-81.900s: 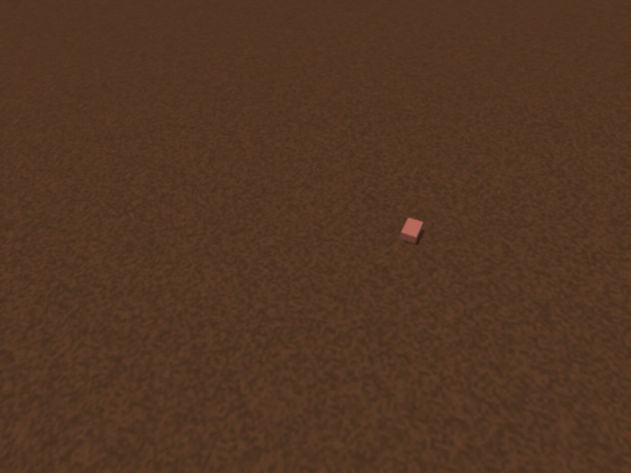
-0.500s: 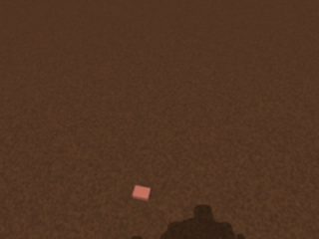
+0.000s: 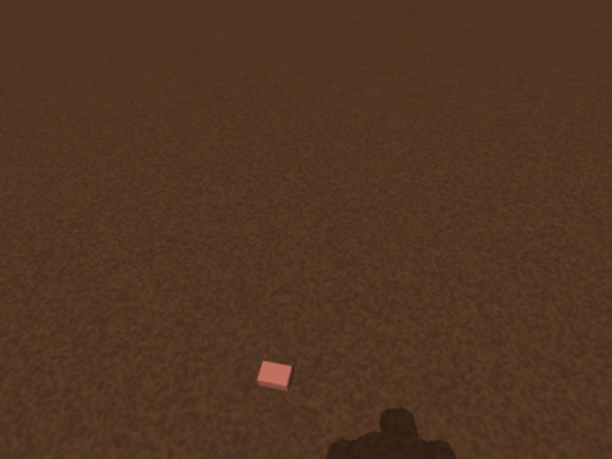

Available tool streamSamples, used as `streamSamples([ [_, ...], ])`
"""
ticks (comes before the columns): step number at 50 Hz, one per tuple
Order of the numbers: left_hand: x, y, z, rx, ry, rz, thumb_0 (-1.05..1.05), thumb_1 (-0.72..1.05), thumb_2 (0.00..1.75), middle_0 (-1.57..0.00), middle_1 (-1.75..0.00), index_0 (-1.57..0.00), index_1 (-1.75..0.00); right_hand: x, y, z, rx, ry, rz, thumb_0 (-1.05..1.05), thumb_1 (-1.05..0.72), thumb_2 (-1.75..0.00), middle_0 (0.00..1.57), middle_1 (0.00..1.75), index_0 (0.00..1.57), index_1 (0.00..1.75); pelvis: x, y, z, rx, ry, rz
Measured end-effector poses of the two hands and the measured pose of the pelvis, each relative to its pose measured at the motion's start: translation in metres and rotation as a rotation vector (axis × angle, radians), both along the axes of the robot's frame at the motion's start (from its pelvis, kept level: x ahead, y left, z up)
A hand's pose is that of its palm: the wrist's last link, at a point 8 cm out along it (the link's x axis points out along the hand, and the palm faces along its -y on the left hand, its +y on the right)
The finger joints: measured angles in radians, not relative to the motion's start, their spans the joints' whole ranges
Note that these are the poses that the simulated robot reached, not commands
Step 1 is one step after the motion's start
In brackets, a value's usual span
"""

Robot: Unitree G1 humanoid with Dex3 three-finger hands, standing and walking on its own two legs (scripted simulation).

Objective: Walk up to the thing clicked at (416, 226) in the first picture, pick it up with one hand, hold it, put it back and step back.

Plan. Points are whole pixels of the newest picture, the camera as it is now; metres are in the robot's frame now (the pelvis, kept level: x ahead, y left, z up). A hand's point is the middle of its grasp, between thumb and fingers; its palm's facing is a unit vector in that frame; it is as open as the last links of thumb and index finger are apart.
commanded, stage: stand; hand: left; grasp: from above
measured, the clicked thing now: (275, 375) +0.58 +0.19 -0.75
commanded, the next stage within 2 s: step back in 1.54 s
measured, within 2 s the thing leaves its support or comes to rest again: neither
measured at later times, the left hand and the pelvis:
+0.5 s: hand out of the picture +0.09 +0.23 -0.15, palm faces +0.03 -0.94 -0.34, open 7.4 cm; pelvis +0.02 -0.01 +0.00, yaw +0 degrees
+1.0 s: hand out of the picture +0.10 +0.23 -0.15, palm faces +0.02 -0.94 -0.34, open 7.4 cm; pelvis +0.03 -0.02 +0.01, yaw +0 degrees
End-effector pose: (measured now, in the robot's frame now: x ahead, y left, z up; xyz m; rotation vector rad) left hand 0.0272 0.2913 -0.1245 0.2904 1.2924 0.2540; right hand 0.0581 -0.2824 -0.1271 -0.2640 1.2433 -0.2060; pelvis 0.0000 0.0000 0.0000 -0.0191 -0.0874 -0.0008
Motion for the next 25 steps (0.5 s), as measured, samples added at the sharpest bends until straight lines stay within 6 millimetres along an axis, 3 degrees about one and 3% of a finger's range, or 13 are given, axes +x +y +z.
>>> streamSamples([
  [11,0.014,-0.007,0.0,-0.01,0.001,0.0,0.01,0.91,0.9,-0.2,-0.3,-0.21,-0.3,-0.003,-0.009,0.0,-0.007,0.041,0.004,0.01,-0.91,-0.9,0.2,0.3,0.2,0.3,0.008,-0.007,0.001,0.004,0.014,0.001],
  [25,0.056,-0.016,0.007,-0.009,-0.047,-0.012,0.01,0.91,0.9,-0.2,-0.3,-0.21,-0.3,0.031,-0.014,0.0,0.0,0.009,0.027,0.01,-0.91,-0.9,0.21,0.3,0.21,0.3,0.025,-0.014,0.003,0.009,0.027,0.001],
])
